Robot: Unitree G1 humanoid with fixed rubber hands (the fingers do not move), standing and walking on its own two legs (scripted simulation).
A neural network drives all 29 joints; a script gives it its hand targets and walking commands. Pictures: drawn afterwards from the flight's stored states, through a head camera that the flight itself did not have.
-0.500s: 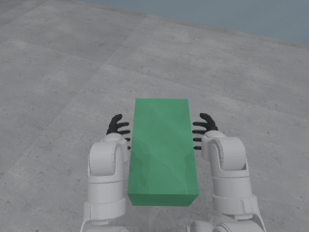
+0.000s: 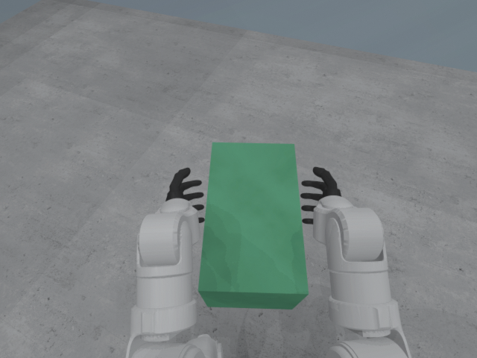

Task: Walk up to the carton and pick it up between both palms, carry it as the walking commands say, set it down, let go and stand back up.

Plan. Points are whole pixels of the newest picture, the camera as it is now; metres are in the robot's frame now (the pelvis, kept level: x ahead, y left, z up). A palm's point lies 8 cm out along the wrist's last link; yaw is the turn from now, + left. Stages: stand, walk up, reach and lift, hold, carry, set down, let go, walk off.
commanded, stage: carry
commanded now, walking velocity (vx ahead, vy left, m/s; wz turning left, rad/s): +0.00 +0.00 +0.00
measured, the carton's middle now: (251, 224) +0.34 +0.00 -0.03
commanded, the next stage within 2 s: none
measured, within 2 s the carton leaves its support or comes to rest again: neither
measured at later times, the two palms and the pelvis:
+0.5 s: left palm (188, 125) +0.50 +0.11 +0.08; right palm (314, 122) +0.49 -0.12 +0.08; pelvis +0.19 +0.00 -0.01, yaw -3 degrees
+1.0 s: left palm (197, 118) +0.51 +0.10 +0.09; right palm (321, 118) +0.50 -0.14 +0.08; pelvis +0.20 -0.01 -0.01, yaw -2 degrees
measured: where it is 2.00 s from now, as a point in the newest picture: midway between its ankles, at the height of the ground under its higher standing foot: outside the picture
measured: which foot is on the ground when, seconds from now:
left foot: up 0.00-0.14, down 0.16-1.00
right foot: down 0.00-0.20, up 0.22-0.28, down 0.30-1.00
